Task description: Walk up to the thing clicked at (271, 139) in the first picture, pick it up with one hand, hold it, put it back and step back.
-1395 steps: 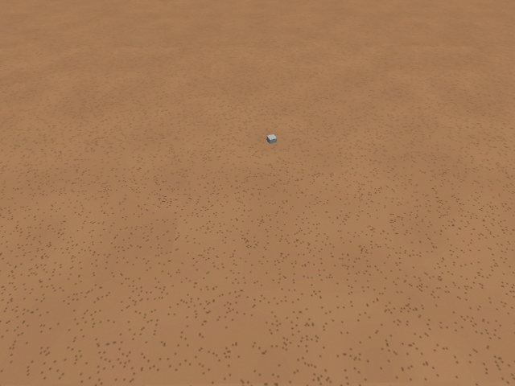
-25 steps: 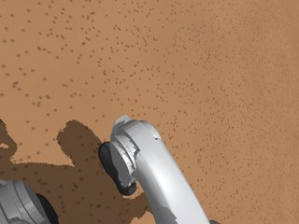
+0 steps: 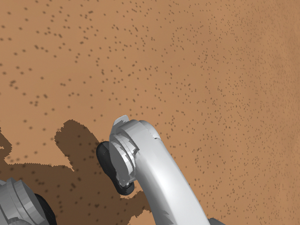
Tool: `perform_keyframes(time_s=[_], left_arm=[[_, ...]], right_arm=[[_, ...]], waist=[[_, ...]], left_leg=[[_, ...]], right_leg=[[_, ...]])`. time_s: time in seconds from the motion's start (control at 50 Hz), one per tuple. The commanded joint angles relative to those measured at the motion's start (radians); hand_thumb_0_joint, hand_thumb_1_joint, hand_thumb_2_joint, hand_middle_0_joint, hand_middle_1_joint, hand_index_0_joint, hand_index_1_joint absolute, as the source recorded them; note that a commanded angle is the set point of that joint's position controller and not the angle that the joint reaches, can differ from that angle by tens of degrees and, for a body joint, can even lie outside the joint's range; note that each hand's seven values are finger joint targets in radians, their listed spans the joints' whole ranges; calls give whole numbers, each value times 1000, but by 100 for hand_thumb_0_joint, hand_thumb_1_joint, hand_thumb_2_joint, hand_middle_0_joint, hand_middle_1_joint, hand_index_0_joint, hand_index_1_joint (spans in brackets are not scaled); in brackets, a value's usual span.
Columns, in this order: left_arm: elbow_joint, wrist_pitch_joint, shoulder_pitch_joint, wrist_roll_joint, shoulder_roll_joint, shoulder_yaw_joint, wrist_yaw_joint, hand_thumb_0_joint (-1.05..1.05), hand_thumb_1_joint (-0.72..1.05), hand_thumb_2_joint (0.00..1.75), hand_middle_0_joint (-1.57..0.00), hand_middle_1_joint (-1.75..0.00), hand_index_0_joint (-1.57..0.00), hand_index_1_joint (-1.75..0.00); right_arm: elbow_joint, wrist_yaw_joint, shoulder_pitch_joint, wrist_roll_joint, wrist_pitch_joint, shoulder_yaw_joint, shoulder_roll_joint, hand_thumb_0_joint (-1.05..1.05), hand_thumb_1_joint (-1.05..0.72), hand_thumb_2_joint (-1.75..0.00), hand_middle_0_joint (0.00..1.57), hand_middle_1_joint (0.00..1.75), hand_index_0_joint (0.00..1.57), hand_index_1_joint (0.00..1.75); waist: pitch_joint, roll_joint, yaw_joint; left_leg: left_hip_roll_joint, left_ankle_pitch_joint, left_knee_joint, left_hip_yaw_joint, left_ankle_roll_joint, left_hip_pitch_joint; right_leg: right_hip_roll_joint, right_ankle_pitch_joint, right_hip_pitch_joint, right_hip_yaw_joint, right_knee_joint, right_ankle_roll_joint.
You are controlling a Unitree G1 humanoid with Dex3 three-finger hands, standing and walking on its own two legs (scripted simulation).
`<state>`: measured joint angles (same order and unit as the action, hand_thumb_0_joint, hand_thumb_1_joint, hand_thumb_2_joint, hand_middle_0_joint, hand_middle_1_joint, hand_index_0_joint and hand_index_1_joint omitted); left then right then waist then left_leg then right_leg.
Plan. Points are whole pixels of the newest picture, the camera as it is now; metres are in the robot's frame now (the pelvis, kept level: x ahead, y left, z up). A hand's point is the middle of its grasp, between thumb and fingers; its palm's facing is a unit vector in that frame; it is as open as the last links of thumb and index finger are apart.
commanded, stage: open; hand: left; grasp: from above
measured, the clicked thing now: out of the picture +0.48 +0.30 -0.31
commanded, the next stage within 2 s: withdraw in 0.36 s
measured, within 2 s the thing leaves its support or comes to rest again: neither
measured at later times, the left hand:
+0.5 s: hand out of the picture +0.48 +0.28 -0.28, palm faces -0.31 -0.32 -0.90, open 12.9 cm
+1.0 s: hand out of the picture +0.45 +0.32 -0.14, palm faces -0.45 -0.17 -0.88, open 13.9 cm
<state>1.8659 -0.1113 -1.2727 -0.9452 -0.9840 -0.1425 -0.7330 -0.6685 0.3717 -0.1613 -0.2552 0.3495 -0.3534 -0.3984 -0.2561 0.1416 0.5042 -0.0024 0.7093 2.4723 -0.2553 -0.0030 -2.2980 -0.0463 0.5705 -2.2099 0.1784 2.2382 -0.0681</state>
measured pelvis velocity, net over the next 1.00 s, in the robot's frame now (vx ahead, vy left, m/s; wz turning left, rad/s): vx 0.01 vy -0.01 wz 0.10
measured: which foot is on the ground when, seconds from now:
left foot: down 0.00-1.00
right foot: down 0.00-1.00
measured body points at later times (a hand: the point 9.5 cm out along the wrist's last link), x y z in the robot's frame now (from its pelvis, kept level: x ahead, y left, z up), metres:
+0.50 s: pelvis +0.00 +0.00 +0.00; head +0.31 +0.11 +0.30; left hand +0.49 +0.29 -0.22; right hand -0.01 -0.24 -0.03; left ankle +0.07 +0.12 -0.30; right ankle +0.14 -0.12 -0.30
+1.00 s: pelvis +0.01 -0.01 +0.02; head +0.23 +0.08 +0.40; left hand +0.47 +0.33 -0.09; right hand +0.07 -0.27 -0.07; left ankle +0.07 +0.12 -0.30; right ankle +0.14 -0.12 -0.30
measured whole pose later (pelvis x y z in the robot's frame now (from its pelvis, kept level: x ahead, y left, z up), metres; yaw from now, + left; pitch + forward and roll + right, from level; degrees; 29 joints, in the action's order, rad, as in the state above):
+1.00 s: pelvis +0.01 -0.01 +0.02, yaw +6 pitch +32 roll -10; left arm 1.30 -0.04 -0.92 -1.05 -0.70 -0.01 -0.24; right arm -0.69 0.29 -0.19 -0.12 0.11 -0.10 -0.34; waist 0.03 -0.04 0.29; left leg 0.00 0.71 2.38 -0.15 -0.01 -2.25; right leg -0.02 0.61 -2.20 0.09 2.23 -0.04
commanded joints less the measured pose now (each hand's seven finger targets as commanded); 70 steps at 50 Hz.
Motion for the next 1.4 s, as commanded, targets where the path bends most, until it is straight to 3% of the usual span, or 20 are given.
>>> perform_keyframes(time_s=[0.0, 0.1, 0.44, 0.48, 0.56, 0.62, 0.64, 0.68, 0.7, 0.78, 0.82, 0.84, 0.92, 0.94, 1.0, 1.04, 1.16, 1.22, 1.28, 1.38], left_arm=[[-99, -8, -253, -15, -143, 23, -47, 0, -33, 87, -34, -74, -30, -78], [-111, -10, -259, -1, -129, 31, -42, 0, -33, 92, -32, -80, -29, -84], [-118, -12, -248, 4, -146, 31, -36, 0, -40, 106, -24, -93, -20, -97], [-128, -13, -245, 6, -141, 20, -29, 0, -38, 90, -20, -87, -20, -88], [-203, -5, -255, -10, -148, 25, -4, 0, -40, 90, -20, -87, -19, -88], [-348, -5, -225, -40, -157, 12, 24, 0, -40, 90, -21, -85, -20, -86], [-440, -5, -250, -46, -150, 8, 39, 0, -40, 90, -22, -84, -21, -85], [-494, -15, -188, -54, -46, 67, 89, 0, -44, 91, -21, -84, -18, -87], [-528, -26, -110, -63, -79, 37, 106, 0, -43, 91, -21, -83, -19, -86], [-623, -34, 7, -82, 34, 67, 232, 0, -49, 96, -15, -91, -13, -93], [-608, -26, 88, -97, 120, 111, 311, 0, -51, 99, -13, -93, -11, -95], [-613, -13, 110, -102, 98, 96, 346, 0, -52, 100, -12, -95, -10, -97], [-752, 87, 27, -117, 159, 159, 494, 0, -54, 103, -10, -98, -7, -100], [-739, 113, 56, -133, 109, 134, 514, 0, -56, 104, -9, -99, -7, -102], [-744, 192, 49, -159, 109, 139, 557, 0, -53, 104, -10, -98, -7, -101], [-764, 245, 6, -172, 83, 143, 557, 0, -54, 104, -9, -99, -7, -101], [-736, 324, -137, -231, 96, 176, 459, 0, -52, 104, -8, -99, -7, -100], [-603, 312, -177, -256, 145, 207, 398, 0, -52, 103, -8, -100, -7, -101], [-546, 292, -231, -279, 171, 220, 349, 0, -49, 101, -8, -100, -8, -100], [-490, 237, -288, -303, 93, 174, 290, 0, -52, 87, -16, -91, -16, -91]], right_arm=[[-25, -1, -233, 9, -7, 80, -337, 0, -89, -90, 20, 30, 20, 30], [-28, 5, -247, 1, -7, 78, -339, 0, -89, -90, 20, 30, 20, 30], [-29, 6, -254, 5, -7, 76, -341, 0, -89, -90, 20, 30, 20, 30], [-34, 7, -255, 10, -7, 80, -329, 0, -91, -90, 20, 30, 20, 30], [-37, 3, -255, 22, -13, 102, -333, 0, -91, -91, 20, 30, 20, 30], [-41, 0, -263, 38, -28, 145, -324, 0, -91, -91, 20, 30, 20, 30], [-44, 1, -268, 48, -32, 156, -309, 0, -92, -91, 20, 30, 20, 30], [-45, 0, -250, 67, -45, 185, -284, 0, -92, -91, 20, 30, 20, 30], [-48, -8, -263, 85, -62, 212, -287, 0, -92, -91, 20, 30, 20, 30], [-72, -16, -265, 127, -131, 264, -247, 0, -91, -91, 20, 30, 20, 30], [-53, -32, -250, 140, -167, 289, -236, 0, -91, -91, 20, 30, 20, 30], [-48, -44, -257, 144, -188, 306, -237, 0, -91, -91, 20, 30, 20, 30], [-3, -99, -251, 152, -246, 349, -225, 0, -91, -91, 20, 30, 20, 30], [-8, -116, -267, 152, -258, 355, -223, 0, -91, -91, 20, 30, 20, 30], [17, -165, -240, 154, -287, 355, -200, 0, -90, -91, 20, 30, 20, 30], [22, -199, -225, 151, -300, 351, -179, 0, -90, -90, 20, 30, 20, 30], [15, -262, -196, 146, -299, 337, -155, 0, -89, -90, 20, 30, 20, 30], [-11, -270, -202, 138, -287, 327, -154, 0, -89, -90, 20, 30, 20, 30], [-31, -274, -222, 123, -274, 314, -156, 0, -89, -90, 20, 30, 20, 30], [-38, -274, -241, 102, -264, 306, -167, 0, -88, -89, 20, 30, 20, 30]], waist=[[632, -559, 82], [635, -584, 101], [645, -560, 95], [637, -586, 86], [707, -644, 62], [831, -701, 7], [878, -767, -13], [913, -793, -40], [983, -783, -88], [979, -701, -154], [886, -572, -146], [861, -516, -151], [845, -417, -152], [841, -382, -161], [793, -308, -178], [771, -269, -179], [868, -365, -183], [841, -417, -144], [881, -482, -132], [967, -566, -138]], left_leg=[[-47, -189, -281, 62, 8, 441], [-47, -214, -286, 65, 12, 474], [-44, -219, -269, 81, 2, 434], [-44, -210, -284, 71, 9, 452], [-49, -220, -305, 71, 15, 512], [-47, -277, -307, 93, 20, 575], [-47, -311, -316, 88, 29, 636], [-43, -316, -330, 95, 29, 659], [-38, -326, -340, 101, 27, 660], [-16, -340, -318, 168, 6, 504], [-10, -278, -325, 181, -8, 414], [-5, -230, -340, 184, -13, 380], [8, -119, -382, 163, -11, 414], [11, -118, -375, 174, -12, 401], [27, -34, -383, 172, -15, 366], [29, 18, -374, 185, -19, 340], [31, -31, -382, 195, -16, 432], [24, -34, -399, 169, -10, 490], [24, -132, -383, 179, -2, 542], [20, -219, -359, 195, 3, 593]], right_leg=[[-30, -206, 434, 106, -171, 79], [-32, -227, 452, 110, -170, 79], [-38, -235, 491, 100, -189, 74], [-31, -219, 461, 105, -178, 80], [-34, -227, 465, 104, -173, 86], [-35, -266, 499, 92, -172, 92], [-28, -280, 467, 91, -150, 99], [-31, -272, 418, 82, -144, 105], [-35, -280, 439, 71, -150, 108], [-36, -295, 430, 36, -144, 113], [-36, -242, 415, 24, -180, 117], [-35, -193, 426, 13, -196, 120], [-13, -42, 368, -13, -254, 126], [-17, -24, 401, -24, -266, 125], [-8, 82, 354, -39, -289, 125], [-8, 163, 360, -61, -308, 123], [4, 70, 297, -46, -261, 112], [6, 10, 215, -19, -211, 110], [13, -78, 191, -2, -176, 111], [17, -144, 230, -1, -141, 112]])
